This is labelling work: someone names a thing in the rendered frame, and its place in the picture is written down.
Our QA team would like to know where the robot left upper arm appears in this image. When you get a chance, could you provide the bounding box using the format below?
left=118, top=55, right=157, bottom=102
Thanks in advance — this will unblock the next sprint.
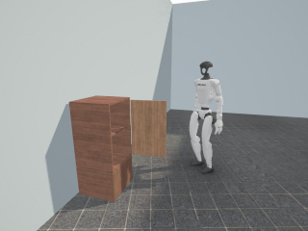
left=210, top=79, right=222, bottom=103

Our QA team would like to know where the humanoid robot torso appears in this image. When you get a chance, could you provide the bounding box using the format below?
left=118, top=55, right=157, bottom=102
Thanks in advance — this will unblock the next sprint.
left=196, top=77, right=216, bottom=119

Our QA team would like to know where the robot left foot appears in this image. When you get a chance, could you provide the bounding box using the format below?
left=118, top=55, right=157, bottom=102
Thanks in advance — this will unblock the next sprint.
left=200, top=166, right=215, bottom=174

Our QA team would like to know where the robot right upper arm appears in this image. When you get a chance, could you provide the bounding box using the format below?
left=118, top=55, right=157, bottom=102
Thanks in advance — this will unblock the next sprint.
left=194, top=79, right=199, bottom=98

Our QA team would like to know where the robot right forearm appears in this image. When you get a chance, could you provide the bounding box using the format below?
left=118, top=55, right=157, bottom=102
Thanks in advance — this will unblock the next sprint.
left=193, top=98, right=200, bottom=113

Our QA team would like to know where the cupboard door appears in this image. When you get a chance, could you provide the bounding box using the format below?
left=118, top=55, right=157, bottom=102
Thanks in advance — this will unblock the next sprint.
left=130, top=99, right=167, bottom=157

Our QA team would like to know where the left robot hand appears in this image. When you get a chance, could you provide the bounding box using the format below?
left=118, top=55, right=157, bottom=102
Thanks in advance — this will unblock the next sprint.
left=215, top=119, right=223, bottom=134

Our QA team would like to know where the robot left forearm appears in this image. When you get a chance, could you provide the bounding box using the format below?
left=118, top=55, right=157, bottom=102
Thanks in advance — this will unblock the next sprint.
left=216, top=97, right=223, bottom=119

